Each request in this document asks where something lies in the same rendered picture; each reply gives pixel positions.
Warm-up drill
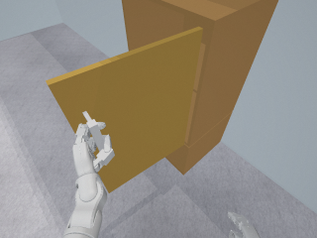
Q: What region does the left robot forearm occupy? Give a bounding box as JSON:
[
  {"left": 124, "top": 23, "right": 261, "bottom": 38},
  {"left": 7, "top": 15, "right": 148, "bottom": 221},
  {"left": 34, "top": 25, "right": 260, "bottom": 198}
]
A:
[{"left": 62, "top": 173, "right": 107, "bottom": 238}]

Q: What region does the robot left hand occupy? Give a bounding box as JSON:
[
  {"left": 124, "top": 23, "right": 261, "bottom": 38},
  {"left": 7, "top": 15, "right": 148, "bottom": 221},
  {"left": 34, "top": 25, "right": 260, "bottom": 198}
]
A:
[{"left": 72, "top": 122, "right": 115, "bottom": 178}]

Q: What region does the robot right hand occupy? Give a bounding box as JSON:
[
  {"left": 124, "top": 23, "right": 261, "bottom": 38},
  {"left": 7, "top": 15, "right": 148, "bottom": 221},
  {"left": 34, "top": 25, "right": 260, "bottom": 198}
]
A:
[{"left": 227, "top": 211, "right": 261, "bottom": 238}]

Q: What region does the cupboard door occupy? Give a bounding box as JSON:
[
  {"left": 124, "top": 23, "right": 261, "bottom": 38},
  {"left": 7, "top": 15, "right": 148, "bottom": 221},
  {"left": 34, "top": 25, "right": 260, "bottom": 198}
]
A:
[{"left": 46, "top": 27, "right": 203, "bottom": 193}]

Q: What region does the handle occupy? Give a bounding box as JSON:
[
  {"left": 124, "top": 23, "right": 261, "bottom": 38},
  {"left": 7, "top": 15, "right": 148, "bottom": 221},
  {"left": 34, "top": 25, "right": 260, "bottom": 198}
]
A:
[{"left": 82, "top": 111, "right": 105, "bottom": 152}]

